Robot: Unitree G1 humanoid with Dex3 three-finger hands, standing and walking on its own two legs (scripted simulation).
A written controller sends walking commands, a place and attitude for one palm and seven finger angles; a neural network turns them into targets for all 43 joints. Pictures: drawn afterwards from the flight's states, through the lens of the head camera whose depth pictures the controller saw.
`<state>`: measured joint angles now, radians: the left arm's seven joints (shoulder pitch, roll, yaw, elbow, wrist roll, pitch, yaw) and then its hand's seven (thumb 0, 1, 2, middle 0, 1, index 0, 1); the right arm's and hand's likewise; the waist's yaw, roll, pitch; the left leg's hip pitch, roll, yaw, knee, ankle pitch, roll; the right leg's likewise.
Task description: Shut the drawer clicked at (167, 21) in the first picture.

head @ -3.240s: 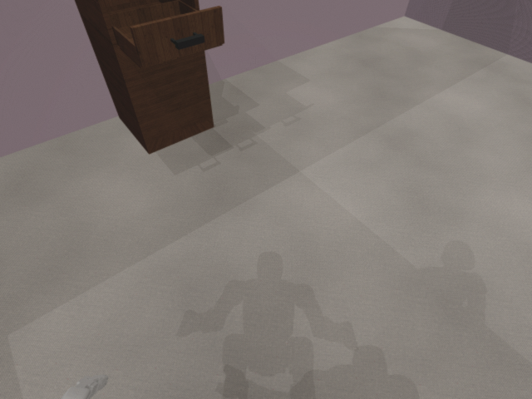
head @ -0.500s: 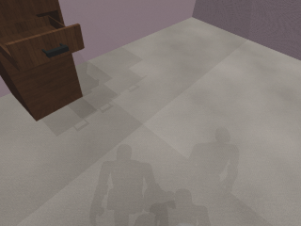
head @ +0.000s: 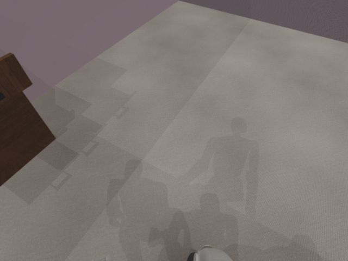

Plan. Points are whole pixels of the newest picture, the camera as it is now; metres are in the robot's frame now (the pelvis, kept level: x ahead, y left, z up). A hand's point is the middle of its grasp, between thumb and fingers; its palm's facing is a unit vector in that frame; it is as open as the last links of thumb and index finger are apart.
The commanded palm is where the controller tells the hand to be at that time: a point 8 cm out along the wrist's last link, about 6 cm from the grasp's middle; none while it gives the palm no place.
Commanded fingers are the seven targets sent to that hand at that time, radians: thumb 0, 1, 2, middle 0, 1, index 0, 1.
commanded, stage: walk to a spot facing it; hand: left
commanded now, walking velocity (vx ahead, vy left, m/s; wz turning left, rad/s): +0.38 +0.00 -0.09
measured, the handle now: out of the picture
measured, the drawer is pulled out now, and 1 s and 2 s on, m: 0.25 0.25 0.25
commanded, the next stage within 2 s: turn to face it in 0.86 s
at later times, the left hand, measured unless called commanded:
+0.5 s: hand (106, 257) +0.17 +0.18 -0.17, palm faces +0.12 -0.98 -0.16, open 7.3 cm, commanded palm none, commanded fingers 0.00 0.90 0.90 -0.20 -0.30 -0.20 -0.30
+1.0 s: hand (121, 135) +0.55 +0.18 -0.15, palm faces -0.16 -0.97 -0.20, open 7.4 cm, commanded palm none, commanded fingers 0.00 0.90 0.90 -0.20 -0.30 -0.20 -0.30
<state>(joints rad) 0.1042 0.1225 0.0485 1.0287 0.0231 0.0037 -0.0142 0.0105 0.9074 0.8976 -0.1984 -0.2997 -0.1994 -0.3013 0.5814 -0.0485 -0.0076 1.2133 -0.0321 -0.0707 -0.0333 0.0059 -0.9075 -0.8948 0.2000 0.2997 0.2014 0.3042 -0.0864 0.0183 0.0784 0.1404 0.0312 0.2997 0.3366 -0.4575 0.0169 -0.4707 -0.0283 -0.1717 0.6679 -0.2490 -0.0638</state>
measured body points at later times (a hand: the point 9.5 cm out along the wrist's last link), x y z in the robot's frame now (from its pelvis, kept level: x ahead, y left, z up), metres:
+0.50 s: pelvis +0.24 +0.02 +0.00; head +0.27 +0.03 +0.45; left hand +0.16 +0.23 -0.16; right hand +0.36 -0.22 -0.13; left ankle +0.34 +0.13 -0.72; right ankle +0.11 -0.09 -0.73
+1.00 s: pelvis +0.44 +0.01 +0.01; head +0.46 +0.00 +0.46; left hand +0.56 +0.23 -0.14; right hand +0.34 -0.19 -0.15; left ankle +0.35 +0.12 -0.73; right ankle +0.54 -0.13 -0.70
